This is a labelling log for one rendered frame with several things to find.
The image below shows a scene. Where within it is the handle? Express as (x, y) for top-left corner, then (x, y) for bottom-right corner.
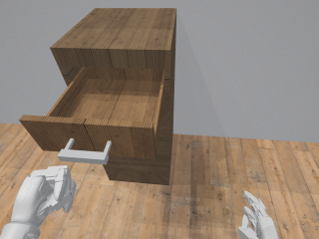
(58, 138), (112, 165)

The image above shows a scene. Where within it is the drawer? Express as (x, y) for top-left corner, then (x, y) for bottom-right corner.
(19, 67), (165, 159)

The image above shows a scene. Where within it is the robot left forearm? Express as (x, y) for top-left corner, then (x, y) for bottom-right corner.
(0, 221), (41, 239)

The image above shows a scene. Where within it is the robot right hand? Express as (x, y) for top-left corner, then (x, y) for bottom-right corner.
(238, 190), (279, 239)

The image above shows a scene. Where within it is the robot left hand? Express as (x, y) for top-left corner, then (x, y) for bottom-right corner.
(11, 165), (77, 228)

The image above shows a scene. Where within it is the cabinet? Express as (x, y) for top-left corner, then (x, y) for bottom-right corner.
(50, 8), (177, 185)

